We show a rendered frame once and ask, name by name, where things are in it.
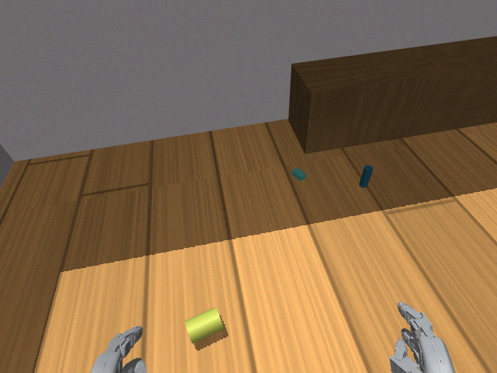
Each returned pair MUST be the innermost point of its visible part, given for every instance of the right robot hand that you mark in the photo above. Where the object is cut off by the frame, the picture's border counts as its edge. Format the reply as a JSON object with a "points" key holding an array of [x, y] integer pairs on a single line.
{"points": [[430, 352]]}

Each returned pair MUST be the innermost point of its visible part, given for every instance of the left robot hand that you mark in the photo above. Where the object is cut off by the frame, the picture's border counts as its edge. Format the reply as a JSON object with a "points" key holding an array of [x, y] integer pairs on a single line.
{"points": [[118, 348]]}

